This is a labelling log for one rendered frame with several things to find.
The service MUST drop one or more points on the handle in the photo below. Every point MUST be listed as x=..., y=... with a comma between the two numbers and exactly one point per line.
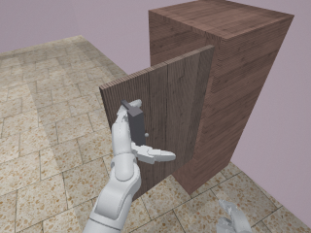
x=136, y=124

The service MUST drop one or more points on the cupboard door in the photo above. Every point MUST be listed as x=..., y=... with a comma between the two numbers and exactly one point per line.
x=172, y=95

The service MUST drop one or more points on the right robot hand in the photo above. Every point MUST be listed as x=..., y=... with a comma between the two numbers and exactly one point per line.
x=237, y=222

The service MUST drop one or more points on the robot left forearm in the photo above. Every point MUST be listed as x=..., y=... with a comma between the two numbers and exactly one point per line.
x=113, y=203

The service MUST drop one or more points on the left robot hand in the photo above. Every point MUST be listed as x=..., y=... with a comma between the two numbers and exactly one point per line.
x=121, y=140

